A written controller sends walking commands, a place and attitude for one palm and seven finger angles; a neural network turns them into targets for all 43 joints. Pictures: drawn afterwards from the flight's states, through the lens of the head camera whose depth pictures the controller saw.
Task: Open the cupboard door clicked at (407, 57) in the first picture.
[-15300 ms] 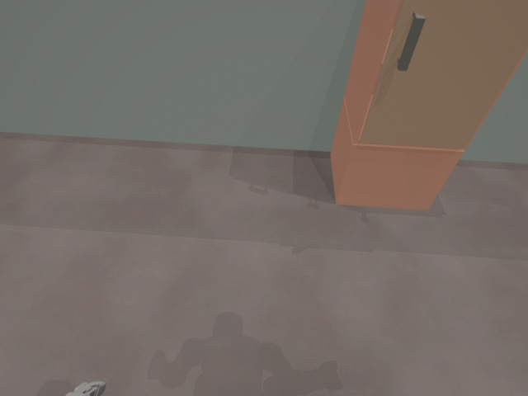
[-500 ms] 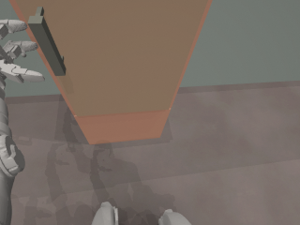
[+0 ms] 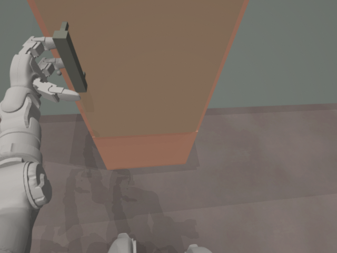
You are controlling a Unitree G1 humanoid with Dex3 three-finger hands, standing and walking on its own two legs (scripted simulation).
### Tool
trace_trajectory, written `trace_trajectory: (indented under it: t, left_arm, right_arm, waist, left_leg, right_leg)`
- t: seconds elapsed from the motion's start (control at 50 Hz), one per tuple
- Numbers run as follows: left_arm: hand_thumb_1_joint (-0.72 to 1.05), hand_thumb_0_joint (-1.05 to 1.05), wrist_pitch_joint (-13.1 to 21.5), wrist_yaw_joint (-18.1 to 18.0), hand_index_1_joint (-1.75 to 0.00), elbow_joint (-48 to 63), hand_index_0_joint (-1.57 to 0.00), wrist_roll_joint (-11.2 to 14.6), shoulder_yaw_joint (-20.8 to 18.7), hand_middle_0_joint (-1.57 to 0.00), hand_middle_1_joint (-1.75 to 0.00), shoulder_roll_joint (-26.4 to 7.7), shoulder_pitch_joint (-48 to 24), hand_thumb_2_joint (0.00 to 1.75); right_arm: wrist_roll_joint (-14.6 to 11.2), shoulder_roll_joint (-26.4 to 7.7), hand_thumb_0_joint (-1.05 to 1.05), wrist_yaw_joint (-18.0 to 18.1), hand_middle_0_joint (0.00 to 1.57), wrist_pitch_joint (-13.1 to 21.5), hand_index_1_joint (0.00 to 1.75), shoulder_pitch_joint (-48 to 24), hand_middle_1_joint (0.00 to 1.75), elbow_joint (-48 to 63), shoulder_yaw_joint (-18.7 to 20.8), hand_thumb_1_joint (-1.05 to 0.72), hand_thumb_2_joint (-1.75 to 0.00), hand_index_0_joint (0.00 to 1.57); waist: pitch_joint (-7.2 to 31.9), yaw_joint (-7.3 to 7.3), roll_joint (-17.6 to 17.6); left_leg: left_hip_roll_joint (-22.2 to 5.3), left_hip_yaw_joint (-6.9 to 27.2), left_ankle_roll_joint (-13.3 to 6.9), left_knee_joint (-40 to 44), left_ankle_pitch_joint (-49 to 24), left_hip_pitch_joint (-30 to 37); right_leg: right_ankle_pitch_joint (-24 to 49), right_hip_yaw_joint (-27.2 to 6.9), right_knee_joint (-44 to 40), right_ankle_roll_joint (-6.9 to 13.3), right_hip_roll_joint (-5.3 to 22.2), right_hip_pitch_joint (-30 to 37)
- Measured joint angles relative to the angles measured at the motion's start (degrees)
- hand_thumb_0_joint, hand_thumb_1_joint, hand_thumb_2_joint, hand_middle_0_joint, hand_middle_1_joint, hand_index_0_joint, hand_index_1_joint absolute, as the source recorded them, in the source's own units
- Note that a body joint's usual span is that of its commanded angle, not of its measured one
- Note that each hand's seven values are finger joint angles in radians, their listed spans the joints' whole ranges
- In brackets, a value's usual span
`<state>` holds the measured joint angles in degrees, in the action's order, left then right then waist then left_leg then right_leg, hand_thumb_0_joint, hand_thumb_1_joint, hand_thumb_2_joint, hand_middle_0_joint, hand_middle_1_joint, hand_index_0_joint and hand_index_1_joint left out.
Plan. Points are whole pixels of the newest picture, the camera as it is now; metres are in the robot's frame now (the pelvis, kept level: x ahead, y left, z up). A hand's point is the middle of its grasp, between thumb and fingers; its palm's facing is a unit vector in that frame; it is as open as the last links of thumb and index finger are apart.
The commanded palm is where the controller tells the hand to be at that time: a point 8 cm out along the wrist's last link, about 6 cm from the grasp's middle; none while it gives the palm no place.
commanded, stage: slide the fingers in behind the handle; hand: left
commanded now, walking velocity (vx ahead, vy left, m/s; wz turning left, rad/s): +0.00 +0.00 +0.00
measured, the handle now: (73, 59) +0.54 +0.20 +0.12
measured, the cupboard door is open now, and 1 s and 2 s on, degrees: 0 0 0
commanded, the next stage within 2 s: close the thumb around the handle in 0.94 s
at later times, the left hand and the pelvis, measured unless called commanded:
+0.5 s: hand (78, 72) +0.49 +0.18 +0.13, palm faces +0.04 -1.00 +0.02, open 14.0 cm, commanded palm +0.47 +0.23 +0.12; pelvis -0.01 -0.01 +0.00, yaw +0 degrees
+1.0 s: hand (81, 71) +0.49 +0.18 +0.13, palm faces +0.06 -1.00 +0.01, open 14.0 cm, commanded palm +0.47 +0.22 +0.12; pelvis +0.00 -0.01 +0.00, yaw +0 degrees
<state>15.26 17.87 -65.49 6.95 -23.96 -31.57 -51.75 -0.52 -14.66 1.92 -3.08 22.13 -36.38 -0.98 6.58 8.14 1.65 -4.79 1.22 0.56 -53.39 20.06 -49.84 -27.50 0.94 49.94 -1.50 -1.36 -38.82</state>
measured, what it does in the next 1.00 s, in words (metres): stands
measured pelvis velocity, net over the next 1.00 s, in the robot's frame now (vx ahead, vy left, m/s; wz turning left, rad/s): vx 0.00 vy -0.01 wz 0.01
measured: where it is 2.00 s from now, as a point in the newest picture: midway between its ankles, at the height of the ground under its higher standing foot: outside the picture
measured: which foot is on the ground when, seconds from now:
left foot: down 0.00-1.00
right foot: down 0.00-1.00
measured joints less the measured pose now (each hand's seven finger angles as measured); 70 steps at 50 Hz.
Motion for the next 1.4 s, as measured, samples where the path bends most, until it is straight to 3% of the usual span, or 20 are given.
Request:
trace_trajectory:
  t: [0.62, 1.1, 1.22, 1.4]
  left_arm:
    - [-0.50, -0.01, 1.5, -7.0, -1.20, 0.2, -0.30, -1.4, 1.4, -0.29, -1.20, 4.3, -0.4, 0.30]
    - [-0.50, -0.01, 1.7, -6.8, -1.20, 0.3, -0.30, -0.9, 2.6, -0.29, -1.20, 4.8, -0.6, 0.30]
    - [-0.37, -0.01, 1.5, -6.7, -1.22, -0.1, -0.31, -1.0, 2.5, -0.31, -1.23, 4.5, -1.0, 0.36]
    - [0.04, -0.01, 1.3, -7.4, -1.26, -0.5, -0.34, -1.3, 3.1, -0.34, -1.27, 4.8, -1.9, 0.53]
  right_arm:
    - [0.5, -0.3, 0.01, -0.6, 0.20, 0.4, 0.30, 2.0, 0.30, -1.4, 1.1, -0.90, -0.90, 0.20]
    - [0.3, -0.3, 0.01, -0.6, 0.20, 0.5, 0.30, 0.6, 0.30, -1.4, 1.1, -0.90, -0.90, 0.20]
    - [0.3, -0.3, 0.01, -0.6, 0.20, 0.4, 0.30, 0.5, 0.30, -1.0, 1.1, -0.90, -0.90, 0.20]
    - [0.4, -0.1, 0.01, -0.7, 0.20, 0.4, 0.30, 0.8, 0.30, -1.6, 0.9, -0.90, -0.90, 0.20]
  waist:
    - [-0.3, 0.68, 0.7]
    - [-0.2, 0.02, 0.5]
    - [-0.3, 0.20, 0.5]
    - [-0.4, 0.08, 0.6]
  left_leg:
    - [-0.3, -0.2, 0.8, 0.8, -1.0, 0.7]
    - [0.0, 0.1, 1.0, 1.0, -0.7, 0.9]
    - [0.0, 0.1, 0.9, 0.9, -0.6, 0.7]
    - [0.2, 0.2, 0.8, 0.6, -0.5, 0.1]
  right_leg:
    - [0.0, -0.3, 1.2, 0.8, -0.3, -0.5]
    - [-0.4, 0.0, 1.0, 0.9, -0.1, -0.1]
    - [-0.4, 0.0, 0.9, 0.9, -0.1, -0.2]
    - [-0.5, 0.1, 1.1, 0.7, 0.1, -0.7]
